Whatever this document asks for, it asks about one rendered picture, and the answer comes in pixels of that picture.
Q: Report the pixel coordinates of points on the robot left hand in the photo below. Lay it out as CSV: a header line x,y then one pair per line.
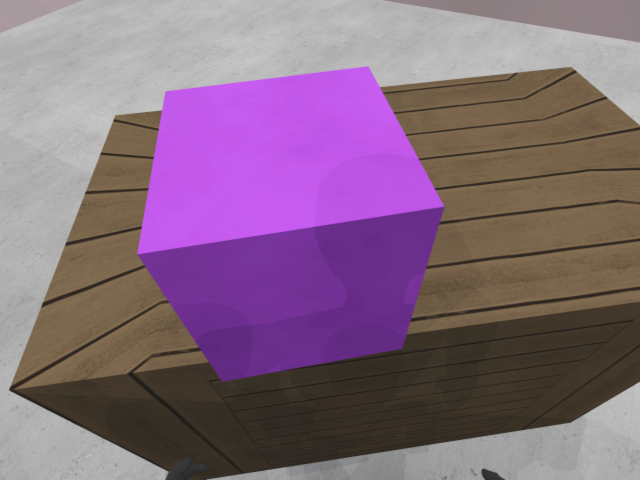
x,y
183,470

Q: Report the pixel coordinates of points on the carton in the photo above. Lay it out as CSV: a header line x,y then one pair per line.
x,y
288,221

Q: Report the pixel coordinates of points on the pedestal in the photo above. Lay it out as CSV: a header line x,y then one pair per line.
x,y
528,314

